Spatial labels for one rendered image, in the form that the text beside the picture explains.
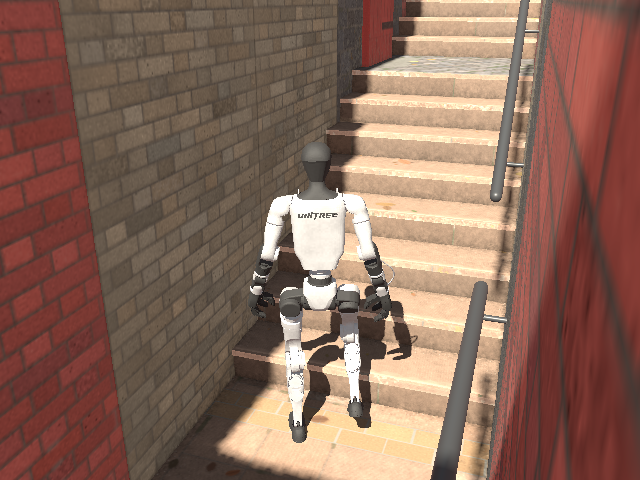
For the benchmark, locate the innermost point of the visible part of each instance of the left robot upper arm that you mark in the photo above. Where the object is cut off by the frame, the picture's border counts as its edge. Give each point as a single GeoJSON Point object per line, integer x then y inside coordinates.
{"type": "Point", "coordinates": [274, 225]}

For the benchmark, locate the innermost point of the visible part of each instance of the robot left forearm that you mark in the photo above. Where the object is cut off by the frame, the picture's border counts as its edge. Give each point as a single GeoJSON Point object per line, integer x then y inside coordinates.
{"type": "Point", "coordinates": [261, 274]}

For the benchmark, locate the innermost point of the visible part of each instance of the right robot foot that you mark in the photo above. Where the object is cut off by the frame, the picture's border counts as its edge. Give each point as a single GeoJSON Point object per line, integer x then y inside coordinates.
{"type": "Point", "coordinates": [355, 408]}

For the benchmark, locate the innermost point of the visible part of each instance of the left robot foot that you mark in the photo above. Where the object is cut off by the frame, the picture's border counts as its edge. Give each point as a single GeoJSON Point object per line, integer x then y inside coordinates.
{"type": "Point", "coordinates": [298, 433]}

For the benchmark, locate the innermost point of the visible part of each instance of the robot left hand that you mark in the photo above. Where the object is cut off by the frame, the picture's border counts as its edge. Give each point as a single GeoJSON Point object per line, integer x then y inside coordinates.
{"type": "Point", "coordinates": [256, 299]}

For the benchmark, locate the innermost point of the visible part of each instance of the robot right forearm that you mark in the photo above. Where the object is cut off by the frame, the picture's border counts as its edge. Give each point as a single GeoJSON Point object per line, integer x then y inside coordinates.
{"type": "Point", "coordinates": [376, 274]}

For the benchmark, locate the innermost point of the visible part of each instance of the robot foot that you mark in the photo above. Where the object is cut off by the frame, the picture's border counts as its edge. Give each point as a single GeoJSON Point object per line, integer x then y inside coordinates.
{"type": "Point", "coordinates": [298, 433]}
{"type": "Point", "coordinates": [355, 408]}

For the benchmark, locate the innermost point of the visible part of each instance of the right robot upper arm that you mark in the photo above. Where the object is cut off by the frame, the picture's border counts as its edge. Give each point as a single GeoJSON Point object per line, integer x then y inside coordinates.
{"type": "Point", "coordinates": [355, 204]}

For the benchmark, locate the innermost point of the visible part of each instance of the robot right hand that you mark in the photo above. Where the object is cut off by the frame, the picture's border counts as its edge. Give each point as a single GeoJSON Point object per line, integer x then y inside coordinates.
{"type": "Point", "coordinates": [383, 302]}

